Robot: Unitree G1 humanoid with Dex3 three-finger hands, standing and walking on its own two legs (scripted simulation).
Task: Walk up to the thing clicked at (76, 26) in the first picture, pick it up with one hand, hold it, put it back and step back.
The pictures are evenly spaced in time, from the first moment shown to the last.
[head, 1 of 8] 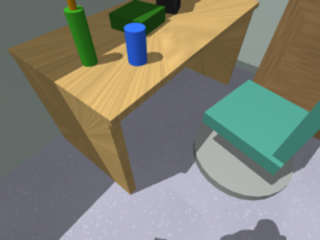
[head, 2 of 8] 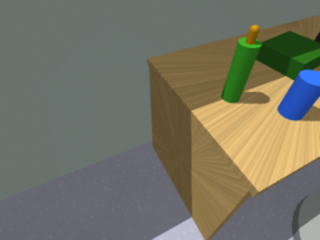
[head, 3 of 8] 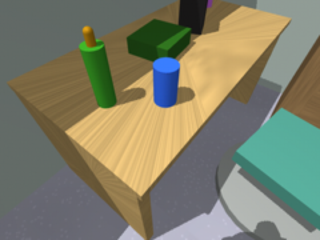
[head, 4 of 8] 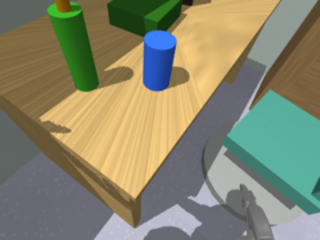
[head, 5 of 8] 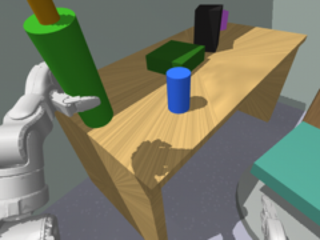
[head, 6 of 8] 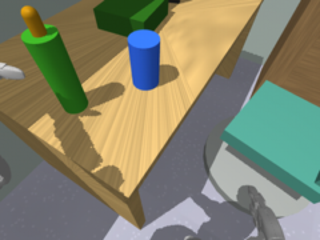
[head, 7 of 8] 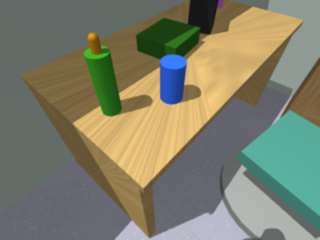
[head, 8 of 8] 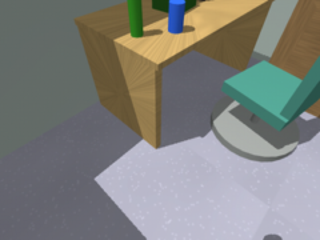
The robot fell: no
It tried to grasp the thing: yes
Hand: left
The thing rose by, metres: 0.23
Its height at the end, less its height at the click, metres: +0.00
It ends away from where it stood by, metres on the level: 0.07
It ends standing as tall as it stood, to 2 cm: yes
